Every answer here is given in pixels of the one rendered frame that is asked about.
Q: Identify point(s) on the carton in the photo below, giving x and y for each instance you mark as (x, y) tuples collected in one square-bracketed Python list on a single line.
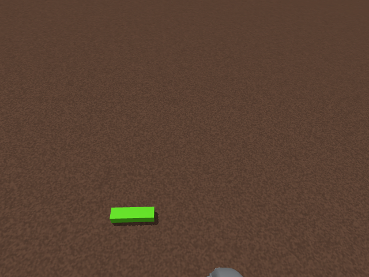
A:
[(132, 214)]

